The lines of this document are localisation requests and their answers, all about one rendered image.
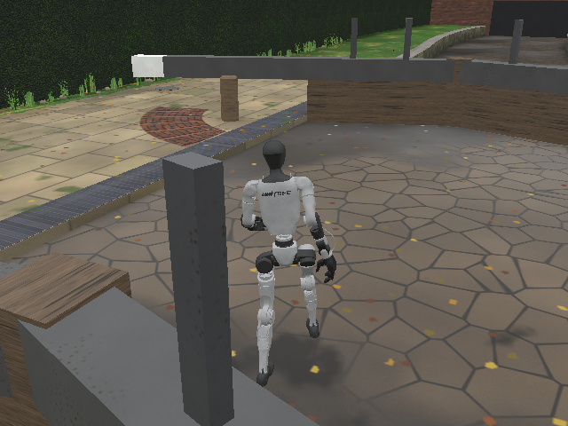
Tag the left robot foot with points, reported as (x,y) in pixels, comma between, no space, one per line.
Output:
(262,379)

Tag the right robot forearm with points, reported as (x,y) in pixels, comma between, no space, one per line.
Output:
(320,238)

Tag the robot right upper arm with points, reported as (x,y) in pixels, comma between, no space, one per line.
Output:
(305,185)

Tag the left robot thigh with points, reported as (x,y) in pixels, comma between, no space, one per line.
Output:
(266,283)

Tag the robot right hand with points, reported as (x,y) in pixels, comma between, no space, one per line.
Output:
(331,266)

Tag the left robot forearm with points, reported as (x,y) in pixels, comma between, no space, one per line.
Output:
(246,226)

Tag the robot left hand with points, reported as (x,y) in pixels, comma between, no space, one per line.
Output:
(259,226)

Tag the robot left upper arm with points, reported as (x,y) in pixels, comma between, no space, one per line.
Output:
(248,202)

